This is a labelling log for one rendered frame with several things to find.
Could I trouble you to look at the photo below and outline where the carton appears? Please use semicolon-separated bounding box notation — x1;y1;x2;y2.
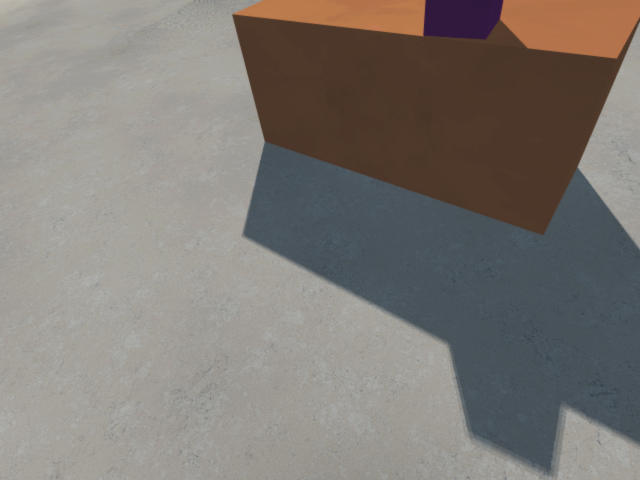
423;0;503;39

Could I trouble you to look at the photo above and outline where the pedestal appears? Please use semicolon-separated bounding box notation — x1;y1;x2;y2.
232;0;640;235

